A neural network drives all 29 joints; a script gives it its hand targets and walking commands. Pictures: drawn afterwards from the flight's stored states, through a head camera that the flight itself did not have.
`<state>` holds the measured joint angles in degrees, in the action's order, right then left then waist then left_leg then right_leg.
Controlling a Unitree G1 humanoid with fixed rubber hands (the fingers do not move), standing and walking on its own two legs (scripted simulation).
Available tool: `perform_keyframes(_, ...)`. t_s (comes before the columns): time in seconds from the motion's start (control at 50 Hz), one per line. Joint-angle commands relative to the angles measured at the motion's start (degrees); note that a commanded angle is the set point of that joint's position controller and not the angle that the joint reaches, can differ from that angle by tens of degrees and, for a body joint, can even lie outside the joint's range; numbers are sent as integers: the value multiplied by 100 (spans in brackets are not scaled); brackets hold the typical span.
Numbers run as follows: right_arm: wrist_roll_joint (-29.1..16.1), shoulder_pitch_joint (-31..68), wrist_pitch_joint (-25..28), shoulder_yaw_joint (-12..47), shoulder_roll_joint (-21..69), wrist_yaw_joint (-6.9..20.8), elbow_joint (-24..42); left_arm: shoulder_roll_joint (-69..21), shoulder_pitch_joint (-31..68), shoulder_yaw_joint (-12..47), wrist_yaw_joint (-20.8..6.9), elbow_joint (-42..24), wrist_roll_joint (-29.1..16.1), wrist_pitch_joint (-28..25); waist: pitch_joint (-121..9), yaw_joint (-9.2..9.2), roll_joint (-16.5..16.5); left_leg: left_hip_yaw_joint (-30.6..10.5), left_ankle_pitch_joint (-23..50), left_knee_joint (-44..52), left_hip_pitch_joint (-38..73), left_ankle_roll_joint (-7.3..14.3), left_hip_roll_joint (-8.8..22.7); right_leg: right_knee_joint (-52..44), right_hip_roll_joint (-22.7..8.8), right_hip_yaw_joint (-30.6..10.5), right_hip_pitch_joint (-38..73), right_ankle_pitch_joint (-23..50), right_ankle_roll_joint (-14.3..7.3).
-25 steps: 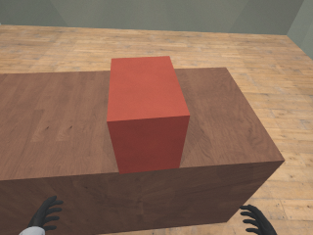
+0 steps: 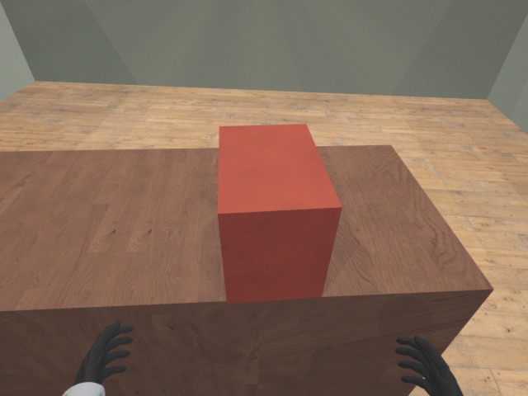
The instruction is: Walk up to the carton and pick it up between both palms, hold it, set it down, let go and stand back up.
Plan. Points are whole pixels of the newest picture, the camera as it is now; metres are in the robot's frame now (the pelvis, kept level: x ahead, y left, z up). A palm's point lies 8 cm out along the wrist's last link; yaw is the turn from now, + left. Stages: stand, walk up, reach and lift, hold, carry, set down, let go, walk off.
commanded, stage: reach and lift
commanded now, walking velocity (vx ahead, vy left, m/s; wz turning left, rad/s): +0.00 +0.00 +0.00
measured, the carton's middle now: (268, 208) +0.51 -0.01 +0.03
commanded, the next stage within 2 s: none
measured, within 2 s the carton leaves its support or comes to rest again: neither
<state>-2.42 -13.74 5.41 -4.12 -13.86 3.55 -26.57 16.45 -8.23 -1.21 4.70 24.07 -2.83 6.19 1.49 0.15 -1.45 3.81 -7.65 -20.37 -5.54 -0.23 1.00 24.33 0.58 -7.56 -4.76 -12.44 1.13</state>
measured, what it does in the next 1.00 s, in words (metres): stands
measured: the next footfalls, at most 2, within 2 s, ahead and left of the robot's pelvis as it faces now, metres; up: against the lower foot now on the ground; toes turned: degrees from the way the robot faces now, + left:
none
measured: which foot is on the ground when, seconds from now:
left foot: down 0.00-1.00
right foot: down 0.00-1.00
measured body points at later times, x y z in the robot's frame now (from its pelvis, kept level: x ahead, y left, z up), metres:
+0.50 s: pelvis +0.02 +0.00 +0.00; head +0.00 +0.01 +0.45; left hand +0.25 +0.22 +0.03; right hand +0.24 -0.23 +0.03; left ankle +0.05 +0.12 -0.74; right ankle +0.02 -0.13 -0.74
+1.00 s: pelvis +0.04 -0.01 +0.00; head +0.03 +0.00 +0.45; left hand +0.28 +0.21 +0.07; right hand +0.29 -0.22 +0.07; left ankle +0.05 +0.12 -0.74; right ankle +0.02 -0.14 -0.74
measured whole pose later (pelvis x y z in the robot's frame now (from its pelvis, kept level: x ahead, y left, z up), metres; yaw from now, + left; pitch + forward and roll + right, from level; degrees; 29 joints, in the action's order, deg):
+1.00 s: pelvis +0.04 -0.01 +0.00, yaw +0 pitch -3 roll +1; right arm -14.3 -10.7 -11.4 -3.1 -13.8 -3.8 4.9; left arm 14.0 -9.2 0.6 7.7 -12.3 -11.1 23.8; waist 1.7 2.2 -2.0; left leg 3.8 -8.6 -16.9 -5.1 -1.0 1.0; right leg 21.6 0.4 -7.6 -4.7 -13.7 0.8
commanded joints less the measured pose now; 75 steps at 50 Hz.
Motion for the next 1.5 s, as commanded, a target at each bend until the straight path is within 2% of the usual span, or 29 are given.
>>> perform_keyframes(0.0, -670, 30, 295, 106, -253, -35, 2876, -119, 35, 207, 35, -2375, -722, -523, -437, 260, -520, 111, -320, 260, 1859, -35, -283, -1475, -309, 426, -2116, -1036, -465)
perform_keyframes(0.06, -701, 195, 176, 367, -148, -136, 3052, 8, 411, 111, 108, -2461, -728, -606, 11, 378, -721, 104, -604, 109, 2017, 57, -349, -1617, -467, 343, -2740, -1754, -509)
perform_keyframes(0.08, -885, 62, 108, 496, -185, -110, 3140, -2, 236, 131, 136, -2586, -683, -505, -24, 466, -477, -96, -654, -234, 2908, 13, -381, -1735, -700, 275, -3656, -2095, -815)
perform_keyframes(0.1, -973, 29, 28, 458, -120, -187, 3235, 59, 250, 59, 126, -2682, -648, -455, 4, 467, -527, -64, -492, -270, 3050, 0, -489, -1848, -789, 246, -3793, -2024, -865)
perform_keyframes(0.18, -903, -47, -253, 404, -257, -198, 3302, -267, -138, 108, 276, -3026, -554, -251, 373, 588, 41, -46, -552, 581, 1590, -145, -72, -1392, -57, 509, -2102, -1202, -451)
perform_keyframes(0.28, -1147, 223, -282, 322, -311, -158, 4085, -377, 36, 396, 429, -3677, -813, -202, -298, 635, -16, -110, -531, 593, 1600, -133, -14, -1378, -50, 440, -1879, -1090, -441)
perform_keyframes(0.34, -1136, -91, -363, 160, -356, -212, 3998, -582, -314, 612, 389, -3861, -860, -63, -200, 414, 134, -32, 36, 668, 1235, -163, 8, -1157, 173, 500, -1232, -148, -312)
perform_keyframes(0.36, -1166, -231, -436, 252, -409, -203, 3859, -576, -283, 591, 391, -3989, -788, -37, -193, 438, 354, 15, 269, 706, 1159, -221, -4, -1179, 149, 501, -1110, 6, -329)
perform_keyframes(0.4, -1231, -122, -608, 228, -361, -228, 3804, -486, -24, 372, 397, -4029, -720, 64, -96, 469, 159, 4, 50, 755, 1092, -169, -53, -1223, 141, 484, -1144, -190, -296)
perform_keyframes(0.48, -1343, 38, -632, 403, -362, -386, 4470, -334, 12, 267, 366, -4559, -817, 250, -612, 520, 248, 65, 955, 506, 1332, -238, -126, -1180, 156, 376, -858, 529, -305)
perform_keyframes(0.6, -1382, 669, -848, 527, -393, -551, 4923, -188, 444, -6, 310, -4613, -969, 622, -523, 596, -127, 111, 1061, 463, 1134, -167, -171, -1085, 129, 344, -707, 805, -160)
perform_keyframes(0.64, -1412, 753, -1022, 480, -434, -586, 4700, -256, 572, -69, 338, -4700, -919, 792, -652, 658, 157, 100, 941, 458, 1133, -198, -151, -1055, 120, 360, -700, 556, -257)
perform_keyframes(0.66, -1434, 750, -1158, 426, -490, -594, 4390, -301, 649, -39, 329, -4692, -875, 894, -402, 477, 215, 64, 1052, 424, 1179, -227, -129, -1048, 132, 343, -912, 599, -291)
perform_keyframes(0.84, -1694, 1412, -1262, 493, -652, -776, 5472, 76, 1113, -303, 384, -5877, -1235, 1179, -1216, 525, 89, 81, 1966, 162, 1355, -255, -154, -819, 151, 358, -473, 1938, -135)
perform_keyframes(0.92, -1686, 1724, -1511, 498, -633, -858, 5062, 61, 1387, -497, 329, -5444, -1075, 1596, -915, 555, 280, 95, 1754, 251, 1318, -275, -161, -888, 119, 342, -504, 1765, -185)
perform_keyframes(0.96, -1573, 1919, -1647, 380, -694, -952, 4949, -179, 1525, -527, 262, -4971, -965, 1877, -417, 486, -79, 43, 1318, 412, 1193, -179, -140, -983, 113, 351, -686, 1388, -134)
perform_keyframes(1.02, -1723, 2804, -1905, 363, -808, -923, 4731, 30, 2254, -669, 289, -5046, -969, 2171, -599, 593, 166, 88, 1062, 460, 1198, -180, -99, -971, 147, 380, -828, 845, -188)
perform_keyframes(1.08, -1733, 2912, -1968, 205, -962, -869, 4852, -104, 2564, -523, 344, -5622, -1058, 2250, -1012, 374, 213, 9, 1251, 404, 1253, -254, -65, -927, 214, 408, -751, 1014, -236)
perform_keyframes(1.12, -1898, 3150, -2074, 245, -1057, -853, 4673, 125, 2764, -686, 352, -5476, -1100, 2349, -1127, 430, 363, 13, 1243, 401, 1242, -242, -71, -955, 172, 371, -714, 908, -245)
perform_keyframes(1.14, -1782, 3528, -2149, 99, -1078, -863, 4268, -19, 3172, -568, 400, -5328, -1049, 2461, -1143, 366, 552, 25, 835, 450, 1258, -248, -69, -944, 165, 364, -800, 693, -262)
perform_keyframes(1.24, -1722, 4315, -2549, -43, -1227, -873, 3111, -79, 3852, -685, 305, -4206, -976, 2907, -726, 96, -23, -12, 126, 609, 835, -86, 44, -989, 131, 430, -822, 428, -242)
perform_keyframes(1.26, -1807, 4566, -2608, 130, -1206, -877, 2995, 18, 4010, -909, 253, -3923, -910, 3012, -656, 307, 0, 68, 18, 614, 750, -18, -16, -1006, 125, 363, -819, 292, -191)
perform_keyframes(1.3, -1830, 4585, -2698, 190, -1245, -920, 2720, 19, 4068, -973, 210, -3783, -634, 3239, -632, 311, 139, 31, 274, 560, 787, -70, -34, -971, 128, 354, -692, 623, -208)
perform_keyframes(1.34, -1808, 4848, -2867, 122, -1235, -935, 1826, -92, 4457, -1039, 214, -3082, -436, 3447, -187, 261, 288, 135, -225, 655, 600, -58, -38, -1076, 63, 293, -770, 76, -246)
perform_keyframes(1.38, -1892, 5197, -2823, 246, -1248, -944, 2126, 114, 4576, -1105, 172, -3269, -472, 3483, -815, 331, 63, 43, -72, 562, 681, -13, -27, -991, 78, 339, -519, 351, -204)
perform_keyframes(1.42, -1863, 5504, -2765, 26, -1451, -921, 1904, -35, 4886, -838, 184, -3408, -594, 3467, -1088, 60, 219, -5, 262, 521, 890, -111, 16, -936, 147, 464, -622, 745, -190)
perform_keyframes(1.44, -2039, 5407, -2629, 301, -1376, -974, 2860, 43, 4589, -938, 156, -4012, -639, 3477, -1706, 231, -11, 34, 1091, 265, 973, -73, -105, -814, 197, 410, -148, 1625, -87)
perform_keyframes(1.46, -2041, 5538, -2550, 311, -1534, -1024, 3006, 273, 4725, -1021, 138, -3921, -603, 3477, -1977, 230, 66, 9, 1415, 169, 1042, -88, -146, -730, 221, 420, -34, 1983, -87)
perform_keyframes(1.48, -1964, 5801, -2552, 41, -1638, -1052, 2906, 273, 4909, -846, 121, -3807, -785, 3515, -2110, -32, 56, -29, 1396, 104, 1068, -126, -145, -695, 254, 505, -128, 1989, -85)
